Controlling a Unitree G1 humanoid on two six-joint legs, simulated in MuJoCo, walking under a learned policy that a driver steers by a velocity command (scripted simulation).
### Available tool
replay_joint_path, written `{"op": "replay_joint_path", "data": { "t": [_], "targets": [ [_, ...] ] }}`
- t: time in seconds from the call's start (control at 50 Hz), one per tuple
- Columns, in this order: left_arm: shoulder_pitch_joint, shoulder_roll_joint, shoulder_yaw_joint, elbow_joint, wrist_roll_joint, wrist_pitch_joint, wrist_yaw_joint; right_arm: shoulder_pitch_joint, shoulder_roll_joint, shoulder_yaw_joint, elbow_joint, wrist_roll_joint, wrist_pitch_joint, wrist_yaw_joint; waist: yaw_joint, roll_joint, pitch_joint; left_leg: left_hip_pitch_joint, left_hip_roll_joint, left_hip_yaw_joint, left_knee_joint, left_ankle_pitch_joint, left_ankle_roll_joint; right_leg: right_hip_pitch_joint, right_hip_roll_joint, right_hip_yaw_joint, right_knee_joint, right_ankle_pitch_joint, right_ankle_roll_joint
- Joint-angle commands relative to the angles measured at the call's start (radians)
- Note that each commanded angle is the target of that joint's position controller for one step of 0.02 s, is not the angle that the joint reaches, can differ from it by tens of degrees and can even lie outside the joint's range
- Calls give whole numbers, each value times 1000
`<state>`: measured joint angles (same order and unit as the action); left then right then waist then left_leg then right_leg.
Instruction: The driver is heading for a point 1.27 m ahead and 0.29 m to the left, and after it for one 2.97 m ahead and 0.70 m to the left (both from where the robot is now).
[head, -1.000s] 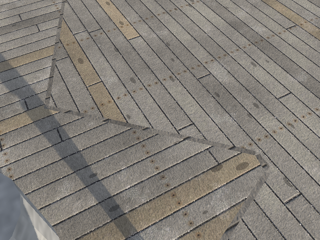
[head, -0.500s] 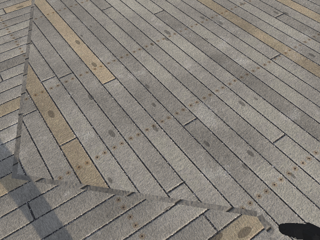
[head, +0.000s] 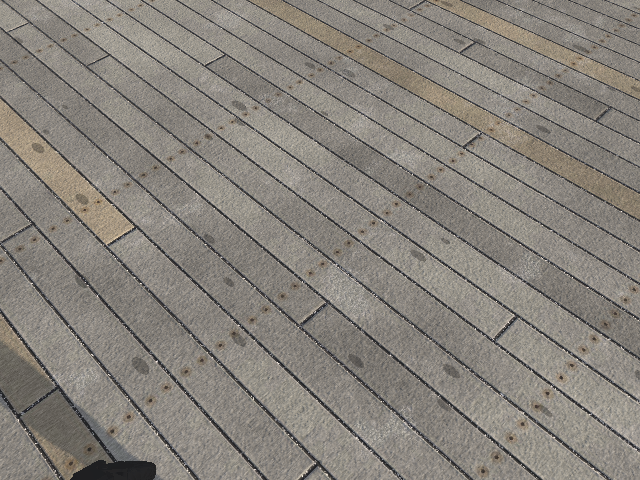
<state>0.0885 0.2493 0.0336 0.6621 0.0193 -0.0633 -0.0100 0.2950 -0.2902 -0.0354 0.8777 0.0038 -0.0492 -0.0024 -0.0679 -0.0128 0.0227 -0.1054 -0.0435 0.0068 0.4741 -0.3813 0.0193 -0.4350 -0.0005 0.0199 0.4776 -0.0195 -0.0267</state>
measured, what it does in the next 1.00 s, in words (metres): walks ahead: left foot, then left foot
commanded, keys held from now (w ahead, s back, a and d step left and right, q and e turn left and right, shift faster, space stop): no key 0.28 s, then w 0.20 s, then no key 0.52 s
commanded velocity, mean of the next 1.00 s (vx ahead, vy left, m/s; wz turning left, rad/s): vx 0.12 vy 0.00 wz -0.01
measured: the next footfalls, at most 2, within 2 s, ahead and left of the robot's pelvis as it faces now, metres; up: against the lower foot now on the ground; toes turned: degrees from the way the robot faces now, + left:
left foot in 0.26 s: +0.08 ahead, +0.15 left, +0.00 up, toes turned +0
left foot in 0.84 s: +0.24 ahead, +0.12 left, +0.00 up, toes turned +0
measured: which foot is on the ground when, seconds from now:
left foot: up 0.00-0.24, down 0.26-0.56, up 0.58-0.82, down 0.84-1.00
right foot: down 0.00-1.00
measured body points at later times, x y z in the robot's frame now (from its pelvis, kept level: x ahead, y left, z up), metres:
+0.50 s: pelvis +0.09 +0.00 +0.00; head +0.08 +0.00 +0.45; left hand +0.20 +0.27 -0.11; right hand +0.11 -0.28 -0.14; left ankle +0.04 +0.15 -0.73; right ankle +0.10 -0.10 -0.72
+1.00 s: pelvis +0.18 +0.01 +0.00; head +0.19 +0.02 +0.45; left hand +0.23 +0.27 -0.14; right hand +0.31 -0.25 -0.12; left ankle +0.20 +0.12 -0.73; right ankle +0.11 -0.10 -0.73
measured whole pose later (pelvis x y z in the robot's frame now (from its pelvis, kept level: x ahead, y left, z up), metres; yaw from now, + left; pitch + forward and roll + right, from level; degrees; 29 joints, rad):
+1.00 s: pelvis +0.18 +0.01 +0.00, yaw +0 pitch +0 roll +0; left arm 0.22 0.24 0.04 0.98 0.01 -0.01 0.03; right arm 0.08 -0.23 -0.04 0.95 0.00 -0.01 -0.01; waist 0.02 -0.01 0.03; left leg -0.28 0.00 0.01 0.52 -0.23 0.00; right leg -0.11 0.01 -0.02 0.47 -0.35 -0.02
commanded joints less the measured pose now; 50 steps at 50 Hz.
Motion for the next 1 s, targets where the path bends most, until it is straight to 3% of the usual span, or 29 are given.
{"op": "replay_joint_path", "data": {
  "t": [0.02, 0.04, 0.08, 0.14, 0.22, 0.26, 0.28, 0.3, 0.36, 0.4, 0.42, 0.44, 0.48, 0.52, 0.54, 0.56, 0.58, 0.6, 0.64, 0.66, 0.7, 0.76, 0.82, 0.84, 0.86, 0.88, 0.9, 0.92, 1.0],
  "targets": [
    [192, 125, 38, -24, 18, 8, 16, 134, -40, 11, -31, -15, -18, 5, 75, -214, -356, -295, 41, -63, 409, -188, -41, 606, -368, 367, 15, 815, -303],
    [182, 76, 20, -16, -1, 16, 9, 80, -97, -2, -35, -2, 0, 8, 86, -169, -314, -337, 61, -95, 476, -331, -59, 547, -345, 388, -24, 623, -291],
    [88, 97, 21, -16, -11, 22, -1, 10, -108, -14, -43, 1, 42, -5, 64, -75, -182, -376, 97, -89, 484, -274, -80, 380, -294, 341, -101, 281, -227],
    [-32, 134, 35, -22, 6, 32, 2, 28, -77, -14, -22, -5, 82, -26, 13, -123, -111, -198, 97, -49, 325, -104, -98, 122, -206, 229, -190, 28, -175],
    [-31, 97, 26, 12, -6, 39, 12, 38, -46, -11, 10, -19, 77, -23, 6, -116, -128, -28, 70, -2, 81, 177, -66, 59, -143, 143, -177, -249, -127],
    [20, 69, 15, 48, -2, 38, 13, -11, -79, -12, -15, -38, 74, -25, 29, -68, -73, -21, 124, -64, -17, 204, -25, 20, -96, 127, -165, -460, -41],
    [44, 83, 21, 49, 0, 37, 12, -37, -138, -26, -18, -25, 73, -31, 68, 12, -22, -108, 146, -78, -25, 75, 3, 34, -53, 91, -151, -467, -10],
    [27, 90, 23, 52, 1, 39, 19, -34, -126, -29, -2, -18, 68, -32, 57, 61, -9, -218, 124, -78, -63, -141, 19, 108, -13, 40, -100, -451, 11],
    [36, 89, 33, 61, -22, 35, 33, -32, -121, -29, 2, -15, 40, -32, 52, 169, 19, -277, 158, -158, -166, -332, 49, 120, 40, -38, 72, -485, 0],
    [29, 71, 37, 65, -30, 13, 23, 8, -156, -41, 9, 1, 23, -32, 33, 228, 61, -200, 279, -323, -256, -404, 118, 1, 63, -88, 218, -385, -4],
    [26, 66, 37, 64, -36, 0, 16, 7, -168, -46, 10, 10, 15, -33, 33, 239, 83, -185, 334, -389, -275, -378, 155, -35, 29, -63, 267, -357, -21],
    [24, 64, 38, 62, -44, -13, 8, 4, -162, -46, 10, 15, 9, -33, 37, 228, 102, -165, 353, -403, -277, -322, 169, -59, 5, -48, 256, -368, -40],
    [54, 50, 37, 79, -52, -31, -4, -31, -146, -43, 5, 26, 6, -25, 72, 199, 99, -170, 308, -315, -240, -203, 138, 56, 7, -70, 76, -362, -69],
    [154, 82, 57, 135, -32, -25, 0, -61, -126, -37, -1, 17, 6, -21, 111, 145, 30, -207, 220, -193, -100, 109, 79, 283, 22, -56, -21, -167, -61],
    [212, 145, 74, 145, -23, -21, 8, -69, -83, -26, -15, 8, -1, -24, 114, 10, -28, -245, 127, -75, 100, 252, 20, 378, -82, 91, -74, -48, -90],
    [278, 228, 94, 157, -21, -9, 6, -53, -51, -14, -36, -7, -12, -33, 120, -219, -87, -385, 28, 26, 313, 126, -51, 509, -231, 320, -132, 113, -189],
    [333, 185, 80, 170, -15, -8, 5, -69, -77, -20, -39, -12, -16, -35, 149, -237, -98, -489, 28, -26, 505, -188, -77, 548, -348, 469, -170, 327, -281],
    [305, 154, 64, 171, -16, -13, 7, -42, -97, -31, -26, 1, -13, -29, 115, -149, -78, -523, 64, -70, 647, -240, -74, 529, -366, 415, -138, 436, -292],
    [219, 153, 61, 158, -23, -14, 10, -52, -71, -31, -11, 13, -4, -21, 81, -61, -53, -552, 112, -64, 623, -144, -53, 482, -300, 263, -141, 438, -231],
    [184, 118, 49, 156, -25, -10, 15, -79, -62, -31, -8, 9, 2, -22, 75, -50, -35, -514, 131, -63, 532, -86, -49, 439, -255, 196, -160, 439, -193],
    [163, 104, 39, 175, -12, 2, 24, -91, -4, -15, -2, 5, 12, -18, 60, -89, -47, -372, 110, -29, 345, 10, -62, 363, -190, 98, -160, 484, -169],
    [152, 160, 50, 199, -14, 19, 34, -113, -18, -15, 3, 6, 20, -19, 58, -109, -98, -209, 58, 14, 144, 144, -69, 332, -179, 63, -139, 546, -173],
    [137, 137, 40, 229, -39, 23, 33, -107, -48, -23, 18, -7, 30, -20, 29, -80, -89, -34, 53, 7, -81, 404, -24, 262, -154, 64, -114, 312, -119],
    [163, 110, 31, 244, -26, 17, 30, -106, -95, -34, 17, -18, 33, -26, 36, -31, -96, 50, 115, -60, -87, 571, 3, 222, -122, 54, -95, 163, -75],
    [215, 91, 27, 255, -2, 10, 27, -121, -156, -46, 9, -19, 37, -32, 82, 64, -111, 107, 189, -116, -29, 734, 49, 174, -50, 7, -68, -80, -28],
    [264, 52, 18, 276, -2, 16, 33, -160, -110, -35, 18, -14, 40, -30, 112, 132, -121, 79, 214, -135, -7, 677, 111, 187, -28, -11, -82, -228, 3],
    [227, 69, 18, 278, -4, 27, 39, -206, -67, -29, 11, -2, 41, -21, 97, 119, -76, 25, 183, -127, -10, 562, 105, 201, -21, -18, -96, -231, 16],
    [198, 100, 25, 283, -12, 37, 43, -219, -56, -28, 12, -2, 41, -16, 81, 88, -43, 9, 147, -101, -10, 507, 83, 172, -14, -21, -82, -221, 15],
    [189, 96, 23, 307, -13, 61, 53, -206, -58, -28, 51, -3, 22, -6, 78, 76, -53, -6, 125, -85, 12, 605, 56, 221, -29, -10, -67, -94, 16]
  ]
}}
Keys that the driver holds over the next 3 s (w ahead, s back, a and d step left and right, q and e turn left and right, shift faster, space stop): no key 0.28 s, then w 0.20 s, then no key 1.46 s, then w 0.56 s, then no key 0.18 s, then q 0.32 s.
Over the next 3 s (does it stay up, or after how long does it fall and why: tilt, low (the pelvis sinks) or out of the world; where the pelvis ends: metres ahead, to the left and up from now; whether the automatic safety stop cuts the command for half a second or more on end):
stays up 0.49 -0.01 0.01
